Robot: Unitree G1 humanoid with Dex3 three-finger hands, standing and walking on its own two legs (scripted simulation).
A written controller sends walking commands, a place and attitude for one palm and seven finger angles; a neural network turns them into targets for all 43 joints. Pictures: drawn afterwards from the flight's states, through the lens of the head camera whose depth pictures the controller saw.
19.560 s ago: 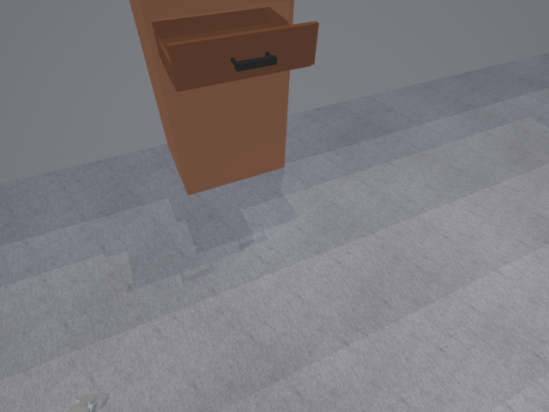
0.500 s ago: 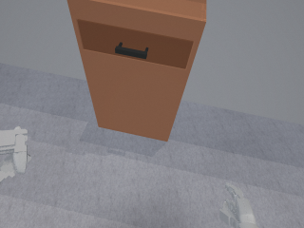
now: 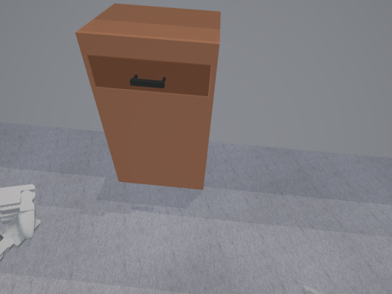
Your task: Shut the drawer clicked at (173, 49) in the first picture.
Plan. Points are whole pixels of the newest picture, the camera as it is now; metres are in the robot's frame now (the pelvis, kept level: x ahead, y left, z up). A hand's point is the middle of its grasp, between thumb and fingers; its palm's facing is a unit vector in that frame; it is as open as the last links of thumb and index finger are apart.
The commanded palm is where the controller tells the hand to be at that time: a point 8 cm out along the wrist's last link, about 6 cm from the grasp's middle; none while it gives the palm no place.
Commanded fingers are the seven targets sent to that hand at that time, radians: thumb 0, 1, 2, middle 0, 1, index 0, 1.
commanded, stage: stop stepping back and stand still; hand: left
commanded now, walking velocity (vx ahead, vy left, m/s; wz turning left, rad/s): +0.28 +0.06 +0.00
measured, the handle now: (148, 80) +0.91 +0.26 -0.01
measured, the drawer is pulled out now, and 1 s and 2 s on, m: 0.00 0.00 0.00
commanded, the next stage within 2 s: let the arm hang, fingers relaxed in 0.38 s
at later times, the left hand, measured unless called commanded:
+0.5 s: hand (36, 237) +0.16 +0.24 +0.15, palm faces +0.42 -0.77 -0.48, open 3.2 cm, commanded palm none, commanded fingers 0.00 0.90 0.90 -1.32 -1.51 -1.32 -1.51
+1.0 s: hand out of the picture -0.05 +0.17 -0.18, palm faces +0.15 -0.96 -0.24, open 4.7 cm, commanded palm none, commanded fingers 0.00 0.90 0.90 -0.32 -0.43 -0.32 -0.43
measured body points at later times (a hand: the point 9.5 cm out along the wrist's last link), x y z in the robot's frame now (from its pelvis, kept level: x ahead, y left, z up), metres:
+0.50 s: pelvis -0.02 -0.01 -0.01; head -0.01 -0.02 +0.44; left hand +0.13 +0.28 +0.18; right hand +0.15 -0.23 -0.11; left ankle +0.00 +0.12 -0.73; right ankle -0.03 -0.09 -0.74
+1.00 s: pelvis -0.05 -0.03 -0.01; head -0.02 -0.02 +0.44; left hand -0.06 +0.22 -0.16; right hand +0.00 -0.26 -0.16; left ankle -0.07 +0.08 -0.74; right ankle -0.02 -0.09 -0.74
